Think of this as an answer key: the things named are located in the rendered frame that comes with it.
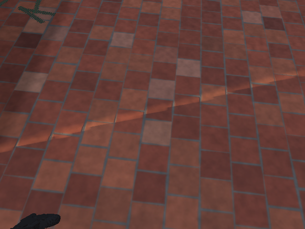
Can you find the robot left hand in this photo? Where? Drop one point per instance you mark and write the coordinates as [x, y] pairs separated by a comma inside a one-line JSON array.
[[34, 221]]

